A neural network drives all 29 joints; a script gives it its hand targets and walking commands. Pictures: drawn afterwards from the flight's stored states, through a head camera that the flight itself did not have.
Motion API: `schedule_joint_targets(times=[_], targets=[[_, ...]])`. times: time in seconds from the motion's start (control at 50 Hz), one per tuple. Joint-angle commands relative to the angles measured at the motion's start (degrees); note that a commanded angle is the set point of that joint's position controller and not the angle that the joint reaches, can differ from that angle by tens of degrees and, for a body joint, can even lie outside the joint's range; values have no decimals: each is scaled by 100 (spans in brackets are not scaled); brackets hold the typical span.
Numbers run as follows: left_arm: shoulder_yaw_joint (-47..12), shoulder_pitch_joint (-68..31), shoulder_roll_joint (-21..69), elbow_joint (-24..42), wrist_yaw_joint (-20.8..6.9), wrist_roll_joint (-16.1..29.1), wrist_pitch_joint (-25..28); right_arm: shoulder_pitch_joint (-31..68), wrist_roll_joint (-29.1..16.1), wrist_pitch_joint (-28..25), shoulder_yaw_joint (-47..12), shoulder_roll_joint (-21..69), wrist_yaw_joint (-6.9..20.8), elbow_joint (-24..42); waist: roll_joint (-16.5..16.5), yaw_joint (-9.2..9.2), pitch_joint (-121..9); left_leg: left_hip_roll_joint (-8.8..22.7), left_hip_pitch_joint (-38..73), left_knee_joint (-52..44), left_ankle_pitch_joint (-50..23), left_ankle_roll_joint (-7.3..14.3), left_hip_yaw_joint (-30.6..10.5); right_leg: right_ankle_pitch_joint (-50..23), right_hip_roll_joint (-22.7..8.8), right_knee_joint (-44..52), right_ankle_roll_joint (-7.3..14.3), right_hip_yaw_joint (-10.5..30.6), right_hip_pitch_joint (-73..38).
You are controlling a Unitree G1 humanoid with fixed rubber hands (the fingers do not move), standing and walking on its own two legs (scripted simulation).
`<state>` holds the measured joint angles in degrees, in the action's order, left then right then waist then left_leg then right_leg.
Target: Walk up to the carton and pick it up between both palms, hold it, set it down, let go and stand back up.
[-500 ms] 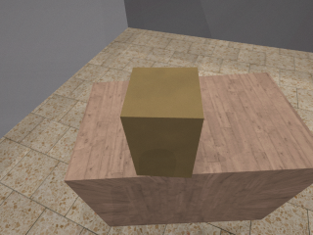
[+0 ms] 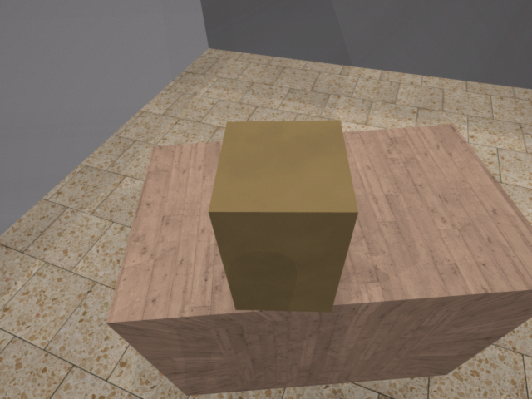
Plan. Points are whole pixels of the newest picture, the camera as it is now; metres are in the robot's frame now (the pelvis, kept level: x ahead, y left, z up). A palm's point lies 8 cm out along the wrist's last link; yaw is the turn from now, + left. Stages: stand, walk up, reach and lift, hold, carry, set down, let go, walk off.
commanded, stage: walk up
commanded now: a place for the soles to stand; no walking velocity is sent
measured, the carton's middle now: (282, 224) +0.39 +0.00 +0.03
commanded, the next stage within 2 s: reach and lift in 0.40 s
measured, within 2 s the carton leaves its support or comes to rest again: neither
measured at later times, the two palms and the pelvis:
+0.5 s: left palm out of the picture +0.04 +0.25 -0.16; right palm out of the picture +0.02 -0.24 -0.17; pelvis -0.03 +0.00 -0.02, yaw +1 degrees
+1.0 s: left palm out of the picture +0.07 +0.25 -0.09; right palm out of the picture +0.09 -0.21 -0.12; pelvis -0.05 -0.03 -0.02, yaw +3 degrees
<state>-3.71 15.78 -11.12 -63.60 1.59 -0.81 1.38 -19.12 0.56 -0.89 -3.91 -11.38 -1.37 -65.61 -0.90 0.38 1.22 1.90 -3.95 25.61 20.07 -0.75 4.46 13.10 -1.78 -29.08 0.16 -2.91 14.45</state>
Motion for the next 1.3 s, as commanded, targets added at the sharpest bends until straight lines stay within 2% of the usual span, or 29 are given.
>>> schedule_joint_targets(times=[0.0,0.38,0.4,0.42,0.44,0.46,0.48,0.5,0.52,0.54,0.56,0.58,0.6,0.64,0.7,0.74,0.78,0.82,0.86,0.96,1.14,1.28], targets=[[116,340,-692,129,44,1,44,-558,1,-13,103,-707,-39,37,46,1,282,499,-554,-493,-1465,213,-438,-1537,-466,301,308,545,-302],[98,279,-711,56,60,14,16,-505,2,22,111,-701,-37,58,76,-2,421,494,-541,-655,-970,248,-357,-1175,-432,371,278,676,-187],[514,-4333,-1594,1558,-269,416,-1329,4517,814,-120,1063,-816,275,1419,472,-230,41,253,-3146,531,-160,14,-184,556,45,-888,137,33,147],[419,-3228,-1474,1510,-216,397,-2295,3562,859,394,1322,-920,505,1294,416,-44,238,153,-3625,872,618,15,226,995,-45,-1186,231,-66,-675],[647,-3119,-1569,2319,-209,334,-2904,3385,616,719,1370,-1018,582,2048,261,-10,-277,132,-3687,1013,616,-46,256,685,-103,-1355,242,-28,-909],[770,-2964,-1417,2997,-193,254,-3385,3047,439,969,1309,-1032,619,2465,18,-16,-891,156,-3544,1231,317,-160,214,175,-97,-1617,227,-71,-941],[844,-2672,-1173,3459,-246,129,-3829,2620,206,1165,1117,-1035,633,2610,-214,-49,-1331,186,-3255,1510,-488,-309,176,-641,-17,-1899,242,-170,-762],[967,-2332,-986,3866,-343,-71,-4191,2105,-75,1354,948,-1200,628,2495,-400,-156,-1638,198,-2757,1701,-1535,-481,99,-1519,129,-2041,267,-307,-669],[1121,-1815,-902,4020,-459,-311,-4456,1710,-360,1537,748,-1326,612,2345,-570,-170,-1711,207,-2340,1738,-2263,-594,-1,-1914,255,-2015,277,-407,-708],[1249,-1321,-815,4134,-585,-513,-4623,1406,-607,1658,509,-1377,575,2280,-590,-201,-1666,206,-2034,1735,-2747,-645,-75,-2111,354,-1851,305,-429,-781],[1333,-856,-729,4277,-693,-681,-4720,1218,-796,1719,316,-1416,518,2289,-518,-198,-1554,181,-1847,1664,-2924,-650,-107,-2213,424,-1603,316,-429,-919],[1383,-433,-658,4477,-773,-820,-4758,1071,-891,1734,199,-1421,452,2399,-395,-193,-1333,130,-1753,1511,-2796,-624,-99,-2200,457,-1291,324,-402,-1099],[1409,-159,-617,4671,-824,-941,-4754,962,-891,1717,167,-1399,386,2509,-247,-186,-1013,77,-1735,1272,-2423,-558,-67,-2014,451,-948,314,-360,-1218],[1339,17,-673,4909,-840,-1044,-4664,956,-765,1673,215,-1236,285,2742,-55,-162,-210,12,-1996,775,-1380,-367,25,-1111,378,-380,277,-248,-1248],[1278,-657,-1010,5057,-764,-937,-4359,1330,-513,1577,344,-681,182,3376,92,-107,340,-17,-2592,592,-153,-121,181,243,101,40,188,64,-1051],[1298,-1239,-1227,5159,-724,-835,-4109,1519,-394,1503,408,-314,117,3821,150,-55,304,-7,-2771,698,360,-36,259,1022,-109,148,122,298,-894],[1314,-1618,-1355,5264,-702,-710,-3894,1522,-300,1439,482,-63,50,4171,105,-22,28,15,-2815,824,550,-7,322,1432,-223,125,101,422,-840],[1296,-1685,-1402,5394,-677,-541,-3701,1372,-201,1389,568,23,-19,4457,-73,-34,-306,69,-2984,763,657,2,333,1261,-186,-49,110,382,-1125],[1268,-1517,-1436,5528,-642,-355,-3511,1144,-101,1333,635,-16,-87,4726,-217,-78,-582,137,-3247,578,705,9,300,763,-85,-277,103,284,-1672],[1211,-807,-1467,5666,-537,8,-3091,594,72,1096,626,-11,-245,5138,-122,-117,-676,140,-3254,130,190,10,263,-165,47,-314,26,142,-2513],[1129,-449,-1203,5138,-383,137,-2414,325,84,604,494,313,-196,4898,-56,60,-154,27,-2775,-430,-431,54,257,-436,85,221,-32,162,-2736],[1142,-495,-1065,5052,-358,67,-1886,227,-18,242,485,417,-204,4712,-86,101,-88,-57,-2247,-580,-765,85,264,-662,53,495,-15,274,-2739]])
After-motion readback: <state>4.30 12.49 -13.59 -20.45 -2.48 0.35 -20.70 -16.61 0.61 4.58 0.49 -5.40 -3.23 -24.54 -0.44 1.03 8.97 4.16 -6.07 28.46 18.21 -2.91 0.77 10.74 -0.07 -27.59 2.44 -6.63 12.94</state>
